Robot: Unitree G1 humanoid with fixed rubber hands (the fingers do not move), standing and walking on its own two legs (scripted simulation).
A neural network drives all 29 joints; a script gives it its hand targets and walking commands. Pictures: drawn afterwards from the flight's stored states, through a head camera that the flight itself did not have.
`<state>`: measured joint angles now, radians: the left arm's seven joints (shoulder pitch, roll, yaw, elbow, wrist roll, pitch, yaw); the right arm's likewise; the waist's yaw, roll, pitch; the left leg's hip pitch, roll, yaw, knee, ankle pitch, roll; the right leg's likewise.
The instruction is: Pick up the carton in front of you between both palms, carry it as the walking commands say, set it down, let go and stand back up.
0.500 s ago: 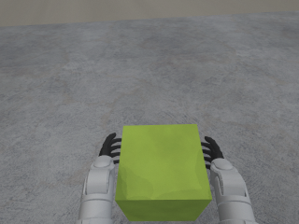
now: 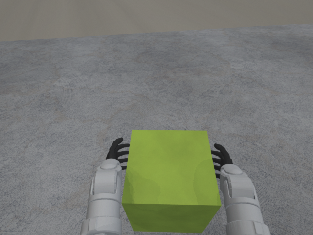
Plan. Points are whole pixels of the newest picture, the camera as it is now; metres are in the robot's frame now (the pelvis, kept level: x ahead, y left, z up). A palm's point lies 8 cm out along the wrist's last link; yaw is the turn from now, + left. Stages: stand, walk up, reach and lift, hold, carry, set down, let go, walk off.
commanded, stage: hold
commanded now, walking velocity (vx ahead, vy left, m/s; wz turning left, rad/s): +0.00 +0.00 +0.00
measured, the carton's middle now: (168, 183) +0.29 +0.00 -0.04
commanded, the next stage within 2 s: set down in 0.18 s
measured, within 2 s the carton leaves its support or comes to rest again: neither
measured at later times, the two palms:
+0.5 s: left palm (116, 160) +0.33 +0.15 +0.02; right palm (219, 164) +0.33 -0.15 +0.01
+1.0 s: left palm (122, 187) +0.35 +0.16 -0.18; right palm (201, 185) +0.38 -0.14 -0.19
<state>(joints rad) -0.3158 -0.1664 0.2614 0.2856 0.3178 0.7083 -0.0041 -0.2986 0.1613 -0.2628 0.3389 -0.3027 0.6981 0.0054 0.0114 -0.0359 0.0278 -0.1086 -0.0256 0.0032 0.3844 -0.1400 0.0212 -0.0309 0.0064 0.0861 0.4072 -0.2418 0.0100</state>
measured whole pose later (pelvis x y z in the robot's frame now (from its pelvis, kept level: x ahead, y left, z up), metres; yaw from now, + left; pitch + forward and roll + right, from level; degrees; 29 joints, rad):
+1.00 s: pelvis -0.04 -0.02 -0.12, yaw +0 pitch +35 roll -1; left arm -0.64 -0.17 0.49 0.45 0.26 0.20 0.01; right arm -0.67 0.08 -0.35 0.61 -0.19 0.19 -0.05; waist 0.06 -0.04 -0.12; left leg -1.39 -0.04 -0.09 1.09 -0.30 -0.04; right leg -1.32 0.10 0.07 1.15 -0.43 0.00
